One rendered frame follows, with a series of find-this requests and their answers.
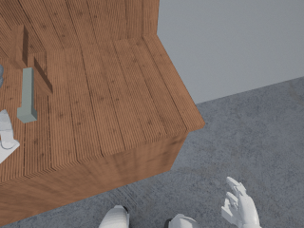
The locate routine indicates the left robot hand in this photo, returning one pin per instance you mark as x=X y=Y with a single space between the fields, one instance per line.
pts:
x=7 y=143

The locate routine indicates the left robot shin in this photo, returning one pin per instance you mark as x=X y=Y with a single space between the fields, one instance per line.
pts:
x=118 y=206

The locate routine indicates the right robot hand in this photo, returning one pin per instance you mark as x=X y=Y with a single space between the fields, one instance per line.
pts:
x=243 y=210

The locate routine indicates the tap lever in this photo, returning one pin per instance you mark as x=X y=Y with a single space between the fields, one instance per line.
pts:
x=26 y=113

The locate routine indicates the counter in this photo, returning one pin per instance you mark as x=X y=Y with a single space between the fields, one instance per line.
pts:
x=111 y=107

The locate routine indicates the left robot thigh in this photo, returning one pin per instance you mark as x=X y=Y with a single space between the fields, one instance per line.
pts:
x=115 y=218

